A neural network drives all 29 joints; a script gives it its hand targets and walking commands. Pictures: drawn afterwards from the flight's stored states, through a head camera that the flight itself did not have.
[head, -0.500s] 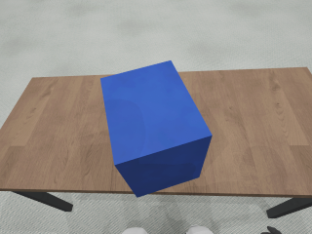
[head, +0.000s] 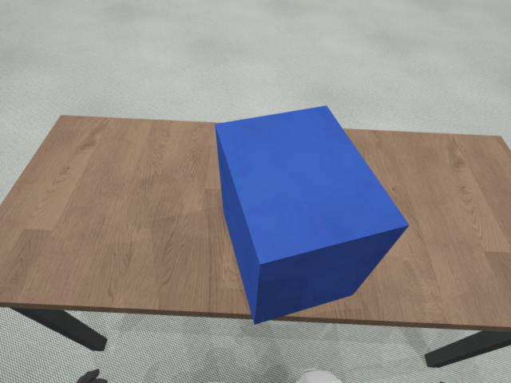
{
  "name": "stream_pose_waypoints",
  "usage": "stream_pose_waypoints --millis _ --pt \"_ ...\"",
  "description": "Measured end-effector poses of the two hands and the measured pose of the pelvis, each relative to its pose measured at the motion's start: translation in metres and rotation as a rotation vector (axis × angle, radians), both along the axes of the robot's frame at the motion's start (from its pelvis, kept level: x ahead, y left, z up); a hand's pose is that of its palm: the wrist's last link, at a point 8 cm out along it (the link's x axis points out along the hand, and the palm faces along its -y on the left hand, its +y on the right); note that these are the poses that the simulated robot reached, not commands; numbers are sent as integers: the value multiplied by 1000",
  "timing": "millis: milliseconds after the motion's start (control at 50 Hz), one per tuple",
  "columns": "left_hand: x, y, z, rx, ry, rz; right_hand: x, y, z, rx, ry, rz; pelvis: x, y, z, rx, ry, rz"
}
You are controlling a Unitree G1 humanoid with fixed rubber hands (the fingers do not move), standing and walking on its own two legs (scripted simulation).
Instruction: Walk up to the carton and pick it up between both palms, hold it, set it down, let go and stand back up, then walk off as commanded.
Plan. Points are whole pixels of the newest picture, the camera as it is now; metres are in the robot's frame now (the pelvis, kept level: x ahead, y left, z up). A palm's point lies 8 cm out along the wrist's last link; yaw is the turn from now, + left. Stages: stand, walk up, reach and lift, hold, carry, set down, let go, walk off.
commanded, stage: walk up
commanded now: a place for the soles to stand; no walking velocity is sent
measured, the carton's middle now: (289, 217) +0.38 -0.03 +0.01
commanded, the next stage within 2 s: none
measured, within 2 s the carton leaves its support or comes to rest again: neither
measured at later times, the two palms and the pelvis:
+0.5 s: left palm out of the picture +0.08 +0.30 -0.11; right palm out of the picture +0.08 -0.31 -0.07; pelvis +0.01 +0.00 +0.01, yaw -1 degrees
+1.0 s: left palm out of the picture +0.08 +0.25 -0.07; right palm out of the picture +0.13 -0.36 -0.12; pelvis +0.04 -0.07 +0.01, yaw -2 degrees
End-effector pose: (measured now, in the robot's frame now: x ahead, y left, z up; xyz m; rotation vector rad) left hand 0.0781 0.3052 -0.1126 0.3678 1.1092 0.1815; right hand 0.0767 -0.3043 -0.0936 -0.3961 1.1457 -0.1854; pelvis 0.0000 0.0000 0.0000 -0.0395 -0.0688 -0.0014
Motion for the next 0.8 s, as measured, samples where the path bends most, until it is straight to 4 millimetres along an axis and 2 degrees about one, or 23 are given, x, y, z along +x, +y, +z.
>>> stream_pose_waypoints --millis 80,160,260,360,460,580,680,800 --pt "5 9 -4 -41 2 -4 5 7 26 -58 -31 -3 5 13 9 -26 -10 -6" --pt "2 13 -10 -69 37 -1 9 12 40 -95 -32 -3 8 22 14 -37 1 -7" --pt "-7 17 -10 -70 80 5 9 15 43 -103 -17 -8 11 25 17 -40 14 -9" --pt "-8 15 -5 -53 80 10 5 11 37 -90 -9 -16 13 20 17 -28 3 -8" --pt "-4 3 1 -28 59 9 4 -3 28 -63 -20 -19 13 5 14 -4 -15 -9" --pt "-1 -24 12 2 65 -1 7 -26 10 7 -16 -5 14 -26 11 36 0 -11" --pt "-8 -51 15 46 100 -4 22 -51 -18 72 -9 1 23 -59 0 57 29 -18" --pt "-11 -64 40 98 122 12 40 -63 -22 118 -7 4 37 -77 9 85 61 -13"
